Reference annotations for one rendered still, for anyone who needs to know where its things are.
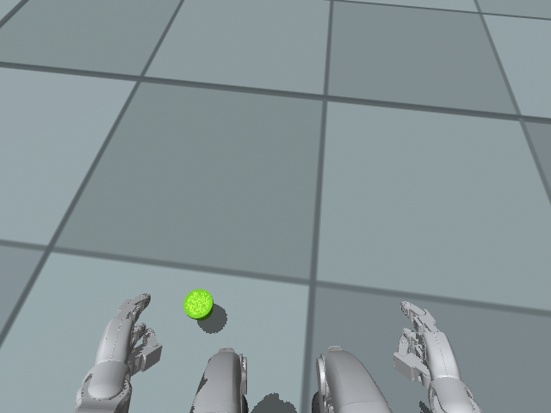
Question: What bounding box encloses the right robot arm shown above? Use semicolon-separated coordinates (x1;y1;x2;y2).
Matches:
428;378;483;413

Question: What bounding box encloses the left robot hand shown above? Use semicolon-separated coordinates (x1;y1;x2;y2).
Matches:
94;293;163;377

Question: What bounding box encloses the right robot hand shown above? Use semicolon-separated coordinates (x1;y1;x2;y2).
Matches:
393;300;461;389

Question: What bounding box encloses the left robot arm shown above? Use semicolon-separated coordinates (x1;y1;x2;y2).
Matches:
73;361;132;413

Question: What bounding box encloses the cup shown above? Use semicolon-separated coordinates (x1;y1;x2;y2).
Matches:
183;289;214;321

